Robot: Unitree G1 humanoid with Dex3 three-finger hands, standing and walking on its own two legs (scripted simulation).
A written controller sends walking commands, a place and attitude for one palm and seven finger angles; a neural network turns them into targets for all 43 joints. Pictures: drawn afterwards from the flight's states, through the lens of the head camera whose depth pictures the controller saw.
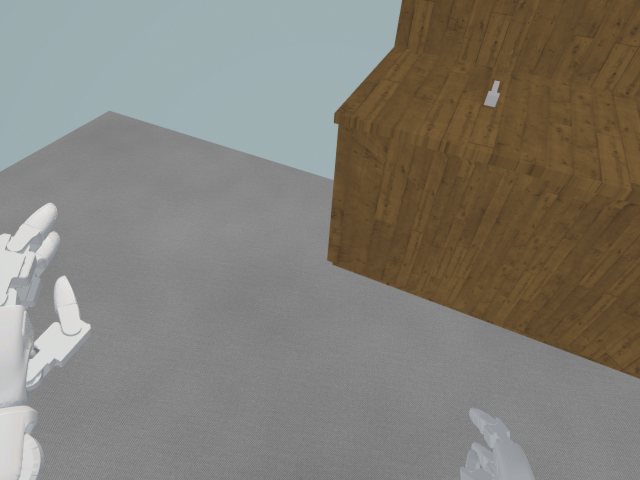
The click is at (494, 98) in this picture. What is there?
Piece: tap's lever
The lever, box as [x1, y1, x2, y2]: [484, 91, 499, 106]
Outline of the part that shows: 489,91 484,104 494,106 499,93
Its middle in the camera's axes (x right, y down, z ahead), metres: +0.44 -0.36 +0.99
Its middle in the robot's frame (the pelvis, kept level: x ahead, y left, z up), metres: +1.01 -0.38 +0.03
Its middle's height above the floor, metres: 0.80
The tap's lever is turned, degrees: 0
